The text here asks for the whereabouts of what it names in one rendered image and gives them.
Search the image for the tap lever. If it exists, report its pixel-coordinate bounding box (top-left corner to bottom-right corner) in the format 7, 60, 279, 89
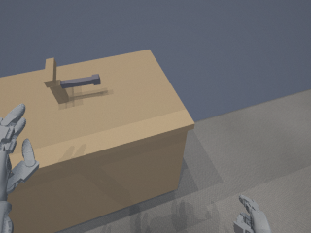
60, 74, 101, 89

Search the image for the left robot hand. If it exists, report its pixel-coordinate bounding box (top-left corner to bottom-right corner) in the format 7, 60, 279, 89
0, 103, 40, 201

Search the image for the right robot hand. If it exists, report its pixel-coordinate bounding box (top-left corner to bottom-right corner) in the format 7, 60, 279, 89
233, 194, 272, 233

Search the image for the counter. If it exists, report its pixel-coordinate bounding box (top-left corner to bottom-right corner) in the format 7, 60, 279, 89
0, 50, 195, 233

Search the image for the robot left forearm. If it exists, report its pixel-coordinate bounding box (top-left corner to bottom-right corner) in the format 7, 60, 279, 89
0, 201, 14, 233

